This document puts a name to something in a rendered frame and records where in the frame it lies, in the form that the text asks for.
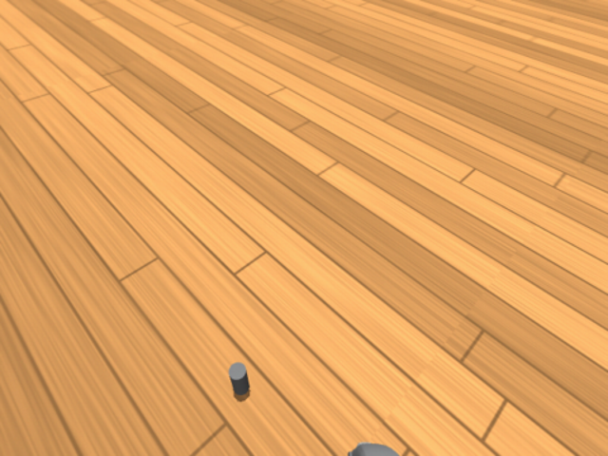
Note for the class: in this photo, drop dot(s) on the can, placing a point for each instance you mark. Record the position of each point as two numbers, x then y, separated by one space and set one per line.
239 378

